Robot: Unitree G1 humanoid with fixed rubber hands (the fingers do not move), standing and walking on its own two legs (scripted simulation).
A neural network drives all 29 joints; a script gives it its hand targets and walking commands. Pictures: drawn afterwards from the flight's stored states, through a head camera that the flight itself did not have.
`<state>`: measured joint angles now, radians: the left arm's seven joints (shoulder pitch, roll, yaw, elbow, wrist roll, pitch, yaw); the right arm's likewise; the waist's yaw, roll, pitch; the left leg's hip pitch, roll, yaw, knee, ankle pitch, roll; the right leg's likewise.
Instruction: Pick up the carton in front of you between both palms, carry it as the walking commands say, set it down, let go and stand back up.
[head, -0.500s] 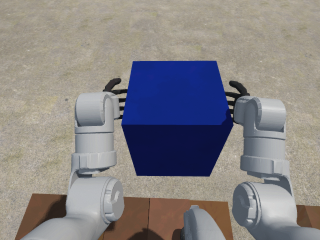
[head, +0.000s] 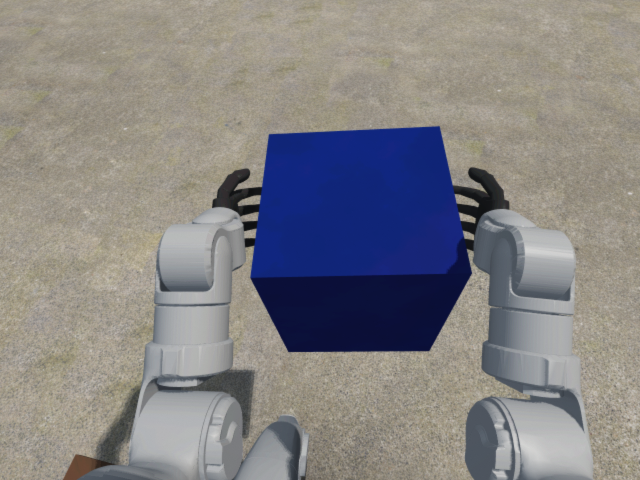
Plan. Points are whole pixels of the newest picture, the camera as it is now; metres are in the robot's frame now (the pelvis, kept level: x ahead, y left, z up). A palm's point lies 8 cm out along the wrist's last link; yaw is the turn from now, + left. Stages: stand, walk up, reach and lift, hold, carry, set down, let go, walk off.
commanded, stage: carry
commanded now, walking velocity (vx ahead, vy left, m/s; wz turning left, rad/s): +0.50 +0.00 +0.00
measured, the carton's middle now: (355, 251) +0.39 +0.02 +0.02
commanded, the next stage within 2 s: none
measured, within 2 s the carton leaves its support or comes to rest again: neither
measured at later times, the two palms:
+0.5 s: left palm (271, 109) +0.67 +0.20 +0.03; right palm (442, 122) +0.65 -0.10 +0.04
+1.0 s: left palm (293, 15) +0.96 +0.20 +0.06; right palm (433, 12) +0.98 -0.10 +0.06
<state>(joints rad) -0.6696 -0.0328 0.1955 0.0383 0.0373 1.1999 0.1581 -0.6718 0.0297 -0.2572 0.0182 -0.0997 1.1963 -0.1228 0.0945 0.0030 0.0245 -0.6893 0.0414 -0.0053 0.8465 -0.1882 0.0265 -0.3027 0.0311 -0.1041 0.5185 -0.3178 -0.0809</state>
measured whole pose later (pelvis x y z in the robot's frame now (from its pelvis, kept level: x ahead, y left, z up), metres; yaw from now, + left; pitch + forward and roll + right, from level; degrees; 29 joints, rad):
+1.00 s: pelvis +0.62 +0.03 -0.04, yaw +1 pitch +5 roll +2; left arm -0.58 -0.05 0.22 0.07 0.08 1.22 0.14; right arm -0.62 0.06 -0.22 0.08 -0.12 1.19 -0.14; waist 0.04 -0.01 -0.03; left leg -0.65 0.06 0.05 0.88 -0.26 -0.02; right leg -0.22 0.02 -0.11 0.34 -0.21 -0.09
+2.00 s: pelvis +0.88 +0.05 -0.06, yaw -1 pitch +2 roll +0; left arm -0.22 -0.14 0.14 0.15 0.25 0.89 0.05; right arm -0.22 0.14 -0.16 0.15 -0.26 0.83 -0.05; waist 0.00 0.00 -0.16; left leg -0.33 0.06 0.17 0.58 -0.29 0.02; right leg -0.23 -0.05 -0.12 0.58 -0.38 -0.01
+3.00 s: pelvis +0.84 +0.05 -0.05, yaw -1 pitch -1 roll +0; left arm -0.26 -0.15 0.20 0.23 0.27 0.74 0.03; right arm -0.26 0.15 -0.21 0.25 -0.28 0.71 -0.03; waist 0.00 -0.01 -0.07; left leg -0.30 0.05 0.13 0.49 -0.17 0.01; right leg -0.21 -0.03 -0.10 0.51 -0.26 -0.02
